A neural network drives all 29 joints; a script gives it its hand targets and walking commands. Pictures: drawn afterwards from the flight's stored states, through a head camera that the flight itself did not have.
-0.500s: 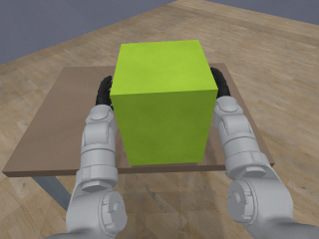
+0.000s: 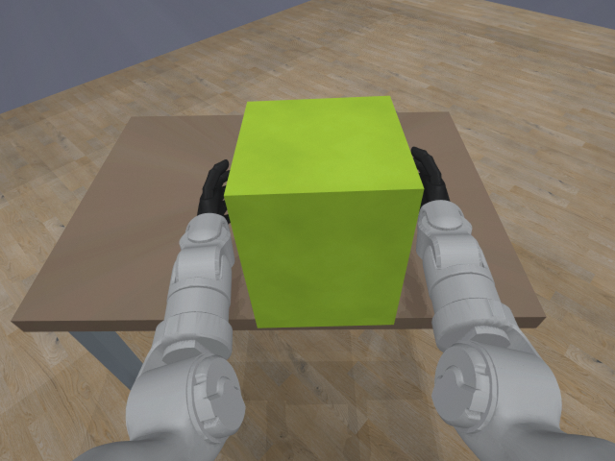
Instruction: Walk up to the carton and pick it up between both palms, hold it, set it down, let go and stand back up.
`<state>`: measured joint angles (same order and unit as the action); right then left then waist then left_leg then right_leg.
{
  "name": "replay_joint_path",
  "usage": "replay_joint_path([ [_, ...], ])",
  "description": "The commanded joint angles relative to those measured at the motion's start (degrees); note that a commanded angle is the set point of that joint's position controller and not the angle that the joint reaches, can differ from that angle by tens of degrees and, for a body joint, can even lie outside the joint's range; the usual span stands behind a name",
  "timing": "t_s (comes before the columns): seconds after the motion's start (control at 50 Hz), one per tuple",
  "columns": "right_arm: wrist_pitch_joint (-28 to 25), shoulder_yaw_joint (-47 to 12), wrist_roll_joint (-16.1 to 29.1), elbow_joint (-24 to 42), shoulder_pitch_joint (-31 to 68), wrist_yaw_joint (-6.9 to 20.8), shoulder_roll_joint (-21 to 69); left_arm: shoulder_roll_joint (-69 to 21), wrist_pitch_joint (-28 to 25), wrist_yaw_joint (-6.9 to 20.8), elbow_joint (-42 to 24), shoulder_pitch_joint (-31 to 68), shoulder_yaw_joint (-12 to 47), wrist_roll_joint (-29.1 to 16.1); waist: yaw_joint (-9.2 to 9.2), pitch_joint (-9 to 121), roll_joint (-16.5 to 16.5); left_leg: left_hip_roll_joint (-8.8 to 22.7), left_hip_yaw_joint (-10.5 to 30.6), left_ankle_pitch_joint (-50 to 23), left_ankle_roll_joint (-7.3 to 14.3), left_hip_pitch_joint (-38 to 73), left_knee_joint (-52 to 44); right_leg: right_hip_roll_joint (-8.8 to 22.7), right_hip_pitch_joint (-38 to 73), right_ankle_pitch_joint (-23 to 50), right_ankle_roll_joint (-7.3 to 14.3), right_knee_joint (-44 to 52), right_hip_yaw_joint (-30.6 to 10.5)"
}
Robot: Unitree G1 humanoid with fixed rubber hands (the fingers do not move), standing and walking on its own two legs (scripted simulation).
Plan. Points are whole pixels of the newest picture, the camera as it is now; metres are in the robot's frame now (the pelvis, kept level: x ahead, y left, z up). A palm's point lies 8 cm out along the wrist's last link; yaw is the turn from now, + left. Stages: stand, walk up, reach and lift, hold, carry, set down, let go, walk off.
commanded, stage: set down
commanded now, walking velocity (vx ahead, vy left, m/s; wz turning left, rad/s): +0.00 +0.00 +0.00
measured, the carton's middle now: (321, 215) +0.44 +0.01 +0.09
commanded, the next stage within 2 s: none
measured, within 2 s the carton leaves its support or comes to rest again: rests again in 0.12 s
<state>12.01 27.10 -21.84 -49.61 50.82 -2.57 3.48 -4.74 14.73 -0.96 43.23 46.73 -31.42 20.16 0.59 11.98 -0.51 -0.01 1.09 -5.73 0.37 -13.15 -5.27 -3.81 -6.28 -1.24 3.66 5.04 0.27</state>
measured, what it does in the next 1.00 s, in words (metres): stands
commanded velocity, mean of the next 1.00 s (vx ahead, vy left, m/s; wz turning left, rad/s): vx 0.00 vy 0.00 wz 0.00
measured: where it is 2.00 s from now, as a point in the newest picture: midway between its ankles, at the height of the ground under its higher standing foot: outside the picture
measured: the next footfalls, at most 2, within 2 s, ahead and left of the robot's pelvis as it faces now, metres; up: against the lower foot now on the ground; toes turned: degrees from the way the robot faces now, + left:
none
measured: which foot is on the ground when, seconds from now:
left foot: down 0.00-1.00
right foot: down 0.00-1.00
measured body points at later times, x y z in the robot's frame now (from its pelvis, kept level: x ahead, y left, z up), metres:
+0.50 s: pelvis +0.00 +0.01 +0.00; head +0.03 +0.01 +0.45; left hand +0.43 +0.17 +0.10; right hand +0.44 -0.13 +0.11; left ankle +0.01 +0.13 -0.75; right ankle -0.07 -0.07 -0.75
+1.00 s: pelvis -0.01 +0.01 +0.00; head +0.04 +0.01 +0.45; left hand +0.43 +0.17 +0.10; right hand +0.44 -0.12 +0.11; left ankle +0.01 +0.13 -0.75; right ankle -0.07 -0.07 -0.75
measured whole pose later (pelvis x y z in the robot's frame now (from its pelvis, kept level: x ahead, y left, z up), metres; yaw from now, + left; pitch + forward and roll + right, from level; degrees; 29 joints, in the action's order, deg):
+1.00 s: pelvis -0.01 +0.01 +0.00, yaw +0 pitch +9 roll +0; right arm 1.8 36.1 -27.4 -45.9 50.6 -0.7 6.8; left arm -5.0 5.5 0.9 46.6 50.9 -35.4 24.7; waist 1.5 3.3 -0.2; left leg -0.3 1.2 -0.1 0.1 -16.0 6.7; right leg -3.4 -9.6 -7.3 2.0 -8.0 1.2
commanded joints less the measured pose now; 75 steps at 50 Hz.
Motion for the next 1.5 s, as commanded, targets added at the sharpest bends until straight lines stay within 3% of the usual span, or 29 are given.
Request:
replay_joint_path([
  [0.0,-4.04,-13.78,1.54,3.14,35.25,9.88,29.13,-22.59,-4.73,5.71,-5.52,38.50,13.42,-1.86,1.40,28.35,-1.00,-0.44,0.20,-13.96,5.48,11.52,-2.65,2.65,15.85,33.00,-5.64,-8.43,0.27],
  [0.06,-5.33,-13.56,0.89,4.24,35.85,10.24,29.66,-23.96,-5.98,5.49,-7.80,39.79,15.53,-2.24,1.01,33.84,0.08,-0.46,0.26,-19.48,4.71,15.22,-1.46,2.37,14.36,34.67,-4.96,-7.88,0.60],
  [0.16,-7.12,-13.47,-0.48,4.48,35.92,10.90,29.44,-25.31,-7.52,4.98,-6.30,38.28,17.01,-2.03,0.97,36.54,0.12,-0.68,0.19,-21.94,4.09,16.99,-0.54,1.95,13.15,36.16,-5.04,-7.24,1.47],
  [0.44,-7.58,-10.05,-2.76,-0.32,32.11,12.08,27.95,-23.43,-10.38,5.53,0.25,35.75,15.52,-0.88,1.24,30.07,-0.45,-0.59,-0.23,-13.18,4.07,12.16,-1.25,1.55,8.47,25.79,-5.24,-5.80,1.88],
  [0.46,-10.17,-10.69,-2.23,0.60,31.20,10.08,27.19,-18.44,-9.25,5.99,-1.80,39.59,9.70,3.30,1.04,22.86,-4.01,-0.86,-1.63,-10.42,4.19,17.04,14.59,3.27,20.07,38.93,-8.18,-18.05,2.93],
  [0.48,-11.15,-11.42,0.16,0.99,33.69,8.65,25.94,-18.25,-9.26,6.32,-1.67,39.10,9.22,3.13,2.30,23.14,-2.95,-1.74,0.22,-4.40,4.94,10.60,11.93,4.14,22.70,43.28,-10.46,-21.28,3.10],
  [0.5,-12.00,-11.58,1.30,1.48,34.55,7.59,24.62,-18.55,-9.90,6.43,-2.27,39.60,10.40,2.80,1.65,26.99,-2.94,-0.81,1.17,-2.89,4.74,11.35,11.07,3.72,16.89,40.80,-10.55,-21.25,3.82],
  [0.56,-12.86,-9.34,-1.90,2.99,34.84,8.54,24.51,-19.69,-10.89,5.29,-0.78,39.64,10.81,3.28,2.17,30.04,0.16,0.51,0.06,-7.57,2.14,23.22,16.39,1.95,1.66,28.62,-8.24,-17.14,4.99],
  [0.68,-12.84,-6.76,-4.05,3.20,32.97,9.43,22.99,-19.56,-10.25,4.76,-1.20,37.32,11.09,3.70,1.57,27.08,2.26,1.12,-0.04,-11.69,0.21,27.43,19.15,1.72,-3.87,21.53,-7.19,-15.07,5.70],
  [0.94,-12.81,-6.12,-5.90,5.10,30.11,8.61,23.52,-17.13,-11.60,6.11,0.79,33.93,7.49,4.61,1.84,23.59,-0.29,-0.04,-0.55,-7.08,1.90,18.45,16.40,2.32,6.24,30.71,-8.83,-18.67,4.61],
  [1.28,-11.56,-5.45,-6.83,6.07,27.09,7.52,20.53,-13.65,-12.08,6.79,-0.10,31.54,4.34,5.62,2.67,21.07,-0.37,-0.51,-1.47,-4.61,2.00,16.21,15.42,2.23,7.20,30.28,-9.46,-19.72,4.02],
  [1.38,-11.35,-5.89,-2.96,5.90,27.95,4.80,9.04,-1.94,-13.99,4.29,1.16,31.76,1.93,3.36,4.35,24.56,-1.27,-0.75,-3.12,-4.55,2.27,12.79,16.29,1.89,5.73,30.86,-9.22,-21.76,2.30],
  [1.42,-11.82,-7.98,3.13,6.17,30.06,1.94,-0.88,8.27,-16.43,1.62,1.83,32.97,1.98,-0.22,5.34,27.92,-1.52,-0.96,-4.06,-4.47,3.15,8.88,16.87,1.95,6.24,32.63,-8.96,-23.28,0.93],
  [1.48,-12.47,-15.63,15.81,2.71,37.44,-2.70,-6.95,17.08,-20.28,-3.30,5.89,39.92,8.35,-10.58,5.47,35.57,-1.77,-1.21,-4.45,-4.40,4.94,-0.95,18.67,2.77,7.56,37.97,-9.35,-27.43,-1.40],
])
